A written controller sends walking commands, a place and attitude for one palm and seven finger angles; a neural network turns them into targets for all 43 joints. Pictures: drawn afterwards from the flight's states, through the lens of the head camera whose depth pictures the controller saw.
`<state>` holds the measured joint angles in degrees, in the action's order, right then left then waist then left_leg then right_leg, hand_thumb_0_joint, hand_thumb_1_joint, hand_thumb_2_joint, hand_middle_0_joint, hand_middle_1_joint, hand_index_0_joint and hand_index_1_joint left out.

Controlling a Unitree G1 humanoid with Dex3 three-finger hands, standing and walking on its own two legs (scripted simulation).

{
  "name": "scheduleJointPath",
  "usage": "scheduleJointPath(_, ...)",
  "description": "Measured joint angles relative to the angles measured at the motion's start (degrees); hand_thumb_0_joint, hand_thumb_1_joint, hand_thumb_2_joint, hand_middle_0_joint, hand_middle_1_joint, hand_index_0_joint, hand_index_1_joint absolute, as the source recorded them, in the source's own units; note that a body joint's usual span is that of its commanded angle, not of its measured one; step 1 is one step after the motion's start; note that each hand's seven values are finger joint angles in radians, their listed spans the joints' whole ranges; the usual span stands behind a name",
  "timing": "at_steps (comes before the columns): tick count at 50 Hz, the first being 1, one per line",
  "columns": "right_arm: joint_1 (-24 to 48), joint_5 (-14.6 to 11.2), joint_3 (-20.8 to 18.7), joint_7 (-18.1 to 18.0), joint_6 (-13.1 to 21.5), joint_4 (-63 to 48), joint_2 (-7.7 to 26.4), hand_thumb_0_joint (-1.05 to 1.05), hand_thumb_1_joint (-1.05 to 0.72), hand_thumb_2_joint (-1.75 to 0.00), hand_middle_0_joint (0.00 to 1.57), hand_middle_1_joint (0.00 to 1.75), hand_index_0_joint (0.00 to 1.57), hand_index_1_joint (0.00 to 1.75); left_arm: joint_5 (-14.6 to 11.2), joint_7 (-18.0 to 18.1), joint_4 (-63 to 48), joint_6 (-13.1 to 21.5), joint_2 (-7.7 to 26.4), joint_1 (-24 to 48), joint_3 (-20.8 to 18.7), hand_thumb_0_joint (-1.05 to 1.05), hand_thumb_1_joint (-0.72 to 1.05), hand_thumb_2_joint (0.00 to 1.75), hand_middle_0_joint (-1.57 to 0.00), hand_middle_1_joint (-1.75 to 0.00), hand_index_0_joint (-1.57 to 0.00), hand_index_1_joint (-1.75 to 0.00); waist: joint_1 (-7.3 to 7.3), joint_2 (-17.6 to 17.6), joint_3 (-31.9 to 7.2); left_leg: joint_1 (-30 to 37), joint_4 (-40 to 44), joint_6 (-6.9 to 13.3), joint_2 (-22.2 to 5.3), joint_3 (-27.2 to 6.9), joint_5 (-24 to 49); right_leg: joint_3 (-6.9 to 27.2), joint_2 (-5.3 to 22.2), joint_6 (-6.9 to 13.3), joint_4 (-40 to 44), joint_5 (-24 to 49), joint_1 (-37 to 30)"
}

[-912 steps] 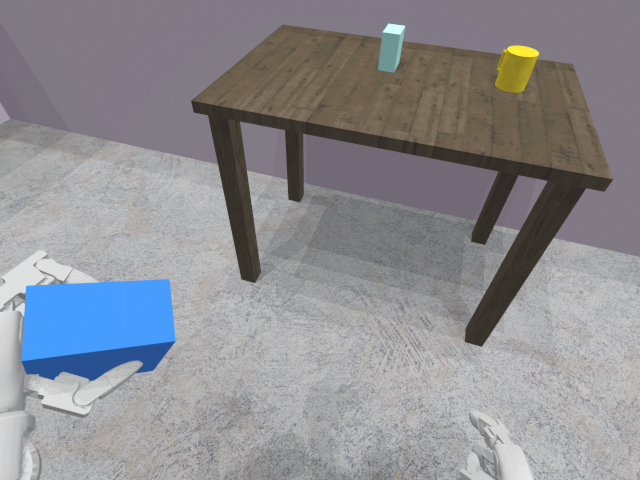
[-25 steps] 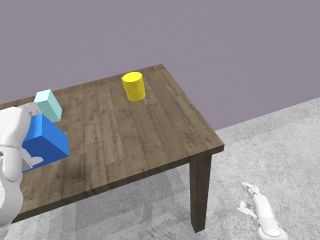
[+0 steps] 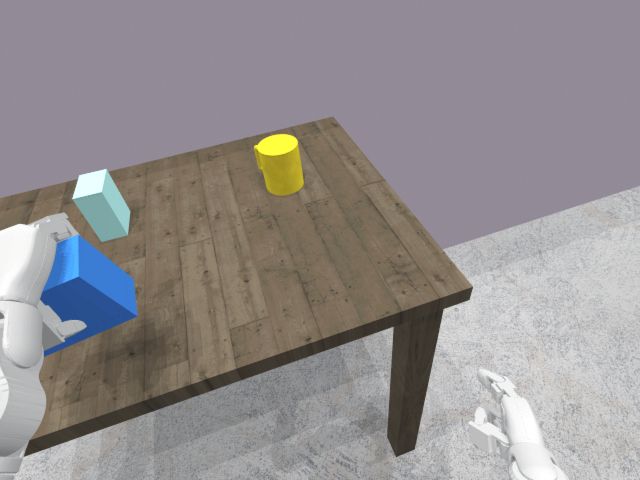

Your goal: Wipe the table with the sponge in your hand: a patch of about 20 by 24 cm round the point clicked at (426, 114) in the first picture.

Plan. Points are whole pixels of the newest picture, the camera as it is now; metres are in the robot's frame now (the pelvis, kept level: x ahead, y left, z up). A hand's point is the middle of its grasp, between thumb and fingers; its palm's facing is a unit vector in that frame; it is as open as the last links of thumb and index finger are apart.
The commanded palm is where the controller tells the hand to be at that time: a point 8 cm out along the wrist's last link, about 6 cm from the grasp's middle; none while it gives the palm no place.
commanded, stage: move the sponge above the wiping area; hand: left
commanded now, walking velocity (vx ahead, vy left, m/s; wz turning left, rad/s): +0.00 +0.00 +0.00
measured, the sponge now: (69, 304) +0.24 +0.34 +0.14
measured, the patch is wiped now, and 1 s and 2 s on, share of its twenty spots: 0.00 0.00 0.00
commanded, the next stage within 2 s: none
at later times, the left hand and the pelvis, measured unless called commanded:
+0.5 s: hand (92, 307) +0.24 +0.31 +0.14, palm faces +0.15 -0.18 -0.97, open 9.9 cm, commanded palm +0.21 +0.29 +0.21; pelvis +0.01 +0.02 +0.00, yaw +0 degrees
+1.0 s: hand (116, 325) +0.24 +0.30 +0.10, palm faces -0.09 -0.08 -0.99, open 9.9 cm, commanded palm +0.22 +0.30 +0.19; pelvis +0.01 -0.01 +0.00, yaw +1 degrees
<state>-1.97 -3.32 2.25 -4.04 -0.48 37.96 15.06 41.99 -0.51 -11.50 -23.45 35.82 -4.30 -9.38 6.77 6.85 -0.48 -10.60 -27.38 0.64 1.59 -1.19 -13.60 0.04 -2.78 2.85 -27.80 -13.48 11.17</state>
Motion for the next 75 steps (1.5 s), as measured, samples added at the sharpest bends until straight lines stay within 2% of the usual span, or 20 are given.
scheduleJointPath(2, 0.0, -0.2, 0.1, 0.0, 0.1, -1.0, 0.4, 0.02, -0.90, -0.90, 0.20, 0.30, 0.20, 0.30, 0.1, -1.6, -0.5, -2.0, -1.6, -0.9, 2.1, 0.00, -0.49, 1.06, -0.75, -1.36, -0.76, -1.36, -0.16, 0.3, 0.2, -0.4, 0.4, 0.5, 0.6, -0.2, 0.4, -0.2, 0.6, -0.5, 0.3, 0.2, 0.3)
scheduleJointPath(5, 0.3, 0.0, 0.3, -0.4, 0.6, -1.6, 0.8, 0.02, -0.90, -0.90, 0.20, 0.30, 0.20, 0.30, 1.5, -3.8, -2.9, -2.6, -4.5, -2.6, 7.7, 0.00, -0.49, 1.06, -0.75, -1.36, -0.76, -1.36, 0.37, 0.2, 0.9, -0.7, 0.7, 1.3, 1.5, -0.2, 0.8, -0.2, 1.5, -1.2, 0.2, 0.2, 0.6)
scheduleJointPath(8, 0.8, 1.1, 0.4, -0.7, 0.9, -1.6, 0.5, 0.02, -0.90, -0.90, 0.20, 0.30, 0.20, 0.30, 5.1, -4.5, -4.8, -0.4, -5.8, -2.4, 14.2, 0.00, -0.49, 1.06, -0.75, -1.36, -0.76, -1.36, 1.39, -0.4, 1.4, -0.4, 0.9, 1.8, 2.1, -0.3, 0.9, -0.2, 2.1, -1.5, 0.1, 0.0, 0.4)
scheduleJointPath(11, 1.7, 1.9, 0.8, -0.4, 1.0, -0.9, -0.7, 0.02, -0.90, -0.90, 0.20, 0.30, 0.20, 0.30, 8.4, -2.5, -6.1, 2.0, -5.0, -0.4, 17.4, 0.00, -0.49, 1.06, -0.76, -1.36, -0.76, -1.35, 2.40, -1.1, 1.3, 0.2, 1.1, 2.0, 2.2, 0.1, 0.7, 0.1, 2.2, -1.4, 0.2, -0.1, -0.1)
scheduleJointPath(14, 2.6, 1.8, 1.3, 0.8, 0.2, -0.1, -2.2, 0.02, -0.90, -0.90, 0.20, 0.30, 0.20, 0.30, 8.5, 0.5, -5.7, 2.2, -4.5, 2.4, 15.9, 0.00, -0.49, 1.06, -0.76, -1.35, -0.77, -1.35, 2.57, -1.4, 0.5, 1.0, 1.8, 1.9, 2.1, 0.3, 0.8, 0.4, 2.0, -1.3, 1.1, 0.1, -0.9)
scheduleJointPath(17, 3.5, 1.3, 2.0, 1.9, -1.1, -0.1, -3.1, 0.02, -0.90, -0.90, 0.20, 0.30, 0.20, 0.30, 6.4, 1.6, -5.2, -0.9, -4.4, 4.2, 11.8, 0.00, -0.49, 1.06, -0.76, -1.36, -0.77, -1.35, 2.01, -1.3, -0.3, 1.7, 2.7, 1.9, 1.8, 0.5, 0.9, 0.7, 1.8, -1.6, 2.3, 0.6, -1.7)
scheduleJointPath(21, 3.9, 0.4, 2.7, 2.8, -2.8, -1.5, -2.8, 0.02, -0.90, -0.90, 0.20, 0.30, 0.20, 0.30, 4.6, 0.1, -5.5, -6.1, -5.5, 3.1, 8.1, 0.00, -0.49, 1.06, -0.76, -1.36, -0.76, -1.36, 1.16, -0.5, -0.7, 1.7, 3.5, 1.9, 1.7, 0.5, 1.3, 0.7, 1.7, -1.8, 3.5, 1.2, -1.8)
scheduleJointPath(25, 3.6, 0.1, 2.5, 2.6, -3.4, -3.0, -1.2, 0.01, -0.90, -0.90, 0.20, 0.30, 0.21, 0.30, 4.3, -2.8, -7.0, -8.5, -7.6, -1.4, 10.5, 0.00, -0.49, 1.06, -0.75, -1.36, -0.76, -1.36, 1.00, -0.2, 0.0, 1.0, 3.3, 2.0, 1.8, 0.2, 1.4, 0.4, 1.8, -1.8, 3.4, 1.2, -1.2)
scheduleJointPath(30, 2.8, 1.3, 1.9, 0.9, -3.0, -2.6, 0.3, 0.01, -0.90, -0.90, 0.20, 0.30, 0.20, 0.30, 7.6, -4.4, -6.0, -5.9, -6.5, -2.8, 16.8, 0.00, -0.49, 1.06, -0.76, -1.36, -0.76, -1.36, 2.22, -1.2, 1.6, 0.9, 2.5, 1.7, 1.7, -0.2, 0.9, 0.0, 1.7, -1.3, 2.1, 0.4, -1.0)
scheduleJointPath(34, 2.0, 1.8, 1.4, 0.2, -2.3, -0.7, 0.0, 0.02, -0.90, -0.90, 0.20, 0.30, 0.20, 0.30, 10.8, -1.8, -2.8, -2.2, -3.9, 0.8, 16.7, 0.00, -0.50, 1.06, -0.76, -1.36, -0.77, -1.35, 2.74, -1.7, 1.5, 1.4, 2.0, 1.1, 1.1, -0.5, 0.4, -0.3, 1.1, -0.5, 1.9, 0.0, -1.6)
scheduleJointPath(39, 1.6, 1.1, 1.1, 1.1, -1.7, 0.6, -0.6, 0.02, -0.90, -0.90, 0.20, 0.30, 0.20, 0.30, 7.7, -0.1, -0.6, -2.6, -3.7, 3.2, 11.0, 0.00, -0.50, 1.06, -0.76, -1.36, -0.76, -1.35, 1.13, -0.9, 0.0, 2.1, 2.7, 0.5, 0.6, -0.6, 0.4, -0.3, 0.5, -0.1, 2.6, 0.1, -2.2)
scheduleJointPath(43, 1.6, 0.4, 1.2, 1.5, -2.5, -0.3, 0.0, 0.02, -0.90, -0.90, 0.20, 0.30, 0.20, 0.30, 6.1, -2.4, 1.0, -5.8, -4.0, 1.9, 9.0, 0.00, -0.50, 1.07, -0.76, -1.36, -0.76, -1.36, -0.35, 0.2, -0.6, 1.6, 2.9, 0.1, 0.3, -0.5, 0.4, -0.2, 0.3, 0.1, 2.3, 0.0, -1.4)
scheduleJointPath(46, 1.6, 0.2, 1.3, 1.2, -2.7, -1.1, 0.8, 0.02, -0.90, -0.90, 0.20, 0.30, 0.20, 0.30, 6.4, -5.1, 2.3, -6.3, -3.5, -0.1, 9.6, 0.00, -0.50, 1.07, -0.75, -1.36, -0.76, -1.36, -0.85, 0.4, -0.1, 0.8, 2.5, -0.1, 0.1, -0.4, 0.3, -0.2, 0.1, 0.4, 1.5, -0.3, -0.4)
scheduleJointPath(50, 0.5, 0.8, 0.7, -0.1, -1.9, -1.4, 1.7, 0.02, -0.90, -0.90, 0.20, 0.30, 0.20, 0.30, 7.0, -7.2, 3.4, -1.7, -2.6, -1.3, 10.6, 0.00, -0.50, 1.07, -0.76, -1.36, -0.76, -1.36, -0.36, -0.4, 1.1, 0.2, 1.5, -0.4, -0.2, -0.8, 0.0, -0.7, -0.3, 0.9, 0.5, -0.7, 0.1)
scheduleJointPath(54, -1.3, 1.4, -0.3, -1.3, -0.1, -0.5, 1.5, 0.02, -0.90, -0.90, 0.20, 0.30, 0.20, 0.30, 7.3, -4.5, 3.6, 6.2, -1.8, -1.4, 9.4, 0.00, -0.50, 1.07, -0.76, -1.36, -0.76, -1.36, 0.57, -1.3, 1.2, 0.2, 0.6, -0.9, -0.9, -1.3, -0.6, -1.2, -0.9, 1.5, 0.7, -0.9, -0.5)
scheduleJointPath(56, -1.7, 1.4, -0.7, -1.4, 0.3, 0.2, 1.2, 0.02, -0.90, -0.90, 0.20, 0.30, 0.20, 0.30, 7.4, -2.5, 4.6, 8.3, -1.4, -0.7, 8.2, 0.00, -0.50, 1.07, -0.76, -1.36, -0.76, -1.36, 0.70, -1.4, 1.0, 0.3, 0.3, -1.1, -1.2, -1.3, -0.9, -1.2, -1.3, 1.8, 0.9, -0.8, -0.7)
scheduleJointPath(61, -1.5, 0.9, -1.2, -0.9, 0.1, 1.2, 0.9, 0.02, -0.90, -0.90, 0.20, 0.30, 0.20, 0.30, 5.9, 0.3, 9.4, 6.9, -0.4, 1.9, 4.3, 0.00, -0.50, 1.07, -0.76, -1.36, -0.76, -1.36, -0.17, -0.9, 0.4, 0.2, 0.1, -1.4, -1.6, -1.0, -1.2, -0.9, -1.7, 1.9, 0.8, -0.8, -0.5)
scheduleJointPath(67, -1.5, 0.4, -1.5, -0.2, -0.1, 0.2, 1.9, 0.02, -0.90, -0.90, 0.20, 0.30, 0.20, 0.30, 4.3, -2.9, 8.8, 3.1, -0.5, -0.2, 3.3, 0.00, -0.50, 1.07, -0.76, -1.36, -0.76, -1.36, -1.48, 0.5, -0.4, -0.6, -0.2, -1.0, -1.0, -0.8, -1.1, -0.6, -1.1, 1.4, -0.1, -1.1, 0.6)
scheduleJointPath(71, -1.9, 0.7, -1.7, -0.2, 0.3, -0.7, 2.2, 0.02, -0.90, -0.90, 0.20, 0.30, 0.20, 0.30, 4.1, -4.8, 3.7, 5.4, -1.7, -4.7, 5.4, 0.00, -0.50, 1.07, -0.75, -1.36, -0.76, -1.36, -1.21, 0.6, -0.5, -0.8, -0.5, -0.5, -0.5, -0.6, -1.2, -0.4, -0.6, 0.9, -0.8, -1.4, 0.9)
scheduleJointPath(75, -2.4, 1.2, -1.6, -0.5, 0.7, -0.8, 1.4, 0.02, -0.90, -0.90, 0.20, 0.30, 0.20, 0.30, 5.0, -3.0, -0.2, 9.2, -2.1, -6.5, 7.1, 0.00, -0.50, 1.07, -0.76, -1.36, -0.76, -1.36, 0.08, -0.3, -0.4, -0.4, -0.6, -0.4, -0.3, -0.6, -1.2, -0.5, -0.4, 0.8, -0.8, -1.4, 0.4)
